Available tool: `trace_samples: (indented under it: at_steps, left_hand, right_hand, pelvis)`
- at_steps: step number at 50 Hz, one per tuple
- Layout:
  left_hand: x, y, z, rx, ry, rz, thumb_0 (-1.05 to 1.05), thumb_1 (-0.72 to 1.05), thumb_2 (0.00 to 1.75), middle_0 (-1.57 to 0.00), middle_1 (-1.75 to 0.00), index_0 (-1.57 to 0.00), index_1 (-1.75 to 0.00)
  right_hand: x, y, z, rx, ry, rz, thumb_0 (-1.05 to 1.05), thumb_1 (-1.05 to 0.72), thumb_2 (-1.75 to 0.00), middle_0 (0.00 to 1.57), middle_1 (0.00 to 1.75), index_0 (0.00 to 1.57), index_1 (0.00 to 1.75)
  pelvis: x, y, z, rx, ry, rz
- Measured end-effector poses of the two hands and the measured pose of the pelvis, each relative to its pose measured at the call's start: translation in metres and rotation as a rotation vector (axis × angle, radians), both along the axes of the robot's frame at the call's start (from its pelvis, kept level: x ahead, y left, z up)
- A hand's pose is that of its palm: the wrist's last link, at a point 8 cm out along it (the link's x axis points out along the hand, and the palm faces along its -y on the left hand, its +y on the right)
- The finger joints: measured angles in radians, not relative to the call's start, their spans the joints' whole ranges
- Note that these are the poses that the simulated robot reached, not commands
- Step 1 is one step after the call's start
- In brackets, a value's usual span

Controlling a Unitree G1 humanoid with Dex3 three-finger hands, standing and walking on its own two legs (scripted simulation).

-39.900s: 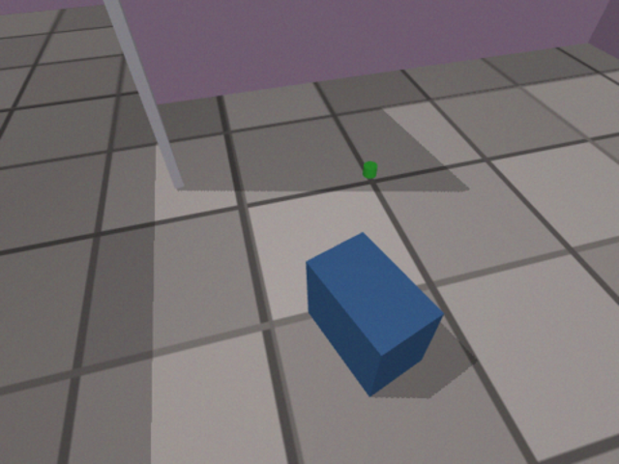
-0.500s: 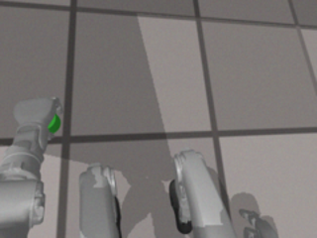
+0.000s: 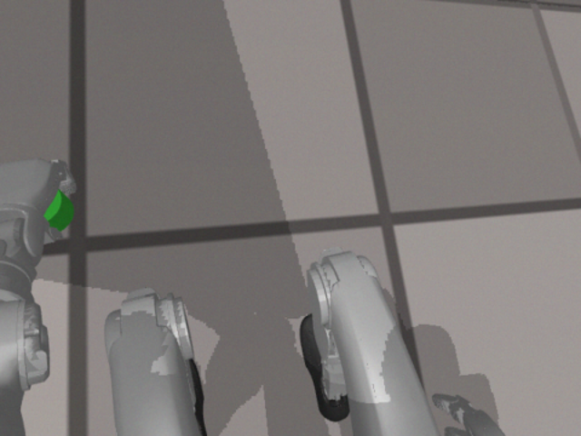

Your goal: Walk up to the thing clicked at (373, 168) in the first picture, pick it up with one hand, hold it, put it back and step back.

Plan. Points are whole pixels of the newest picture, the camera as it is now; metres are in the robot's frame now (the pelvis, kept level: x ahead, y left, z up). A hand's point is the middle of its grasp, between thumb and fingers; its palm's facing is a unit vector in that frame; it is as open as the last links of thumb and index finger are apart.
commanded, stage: crouch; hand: left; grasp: from above
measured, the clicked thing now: (40, 207) +0.47 +0.29 -0.19
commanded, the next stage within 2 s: lower in 0.28 s
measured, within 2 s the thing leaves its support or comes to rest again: rests again in 1.74 s
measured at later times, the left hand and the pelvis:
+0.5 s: hand (46, 212) +0.47 +0.29 -0.20, palm faces -0.47 -0.06 -0.88, open 8.6 cm; pelvis +0.00 +0.00 -0.03, yaw -2 degrees
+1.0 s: hand (65, 217) +0.47 +0.28 -0.26, palm faces -0.47 -0.08 -0.88, open 8.6 cm; pelvis +0.01 +0.00 -0.06, yaw -4 degrees
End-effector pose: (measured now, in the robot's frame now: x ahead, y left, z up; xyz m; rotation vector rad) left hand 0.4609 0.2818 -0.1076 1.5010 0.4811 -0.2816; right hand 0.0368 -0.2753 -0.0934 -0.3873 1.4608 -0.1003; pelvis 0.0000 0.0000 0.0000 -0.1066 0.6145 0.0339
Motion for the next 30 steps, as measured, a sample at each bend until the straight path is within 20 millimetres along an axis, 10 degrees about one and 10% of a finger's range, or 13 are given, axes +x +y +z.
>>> trace_samples:
  at_steps: [30]
  left_hand:
    - [0.012,0.008,-0.054,-0.007,0.022,0.001,-0.01,0.09,0.53,-0.63,-0.67,-0.81,-0.62]
  right_hand:
    - [0.001,0.005,-0.028,-0.010,0.026,0.053,0.00,-0.91,-0.90,0.20,0.30,0.21,0.30]
  pelvis:
    - [0.003,0.003,-0.038,-0.030,-0.027,-0.013]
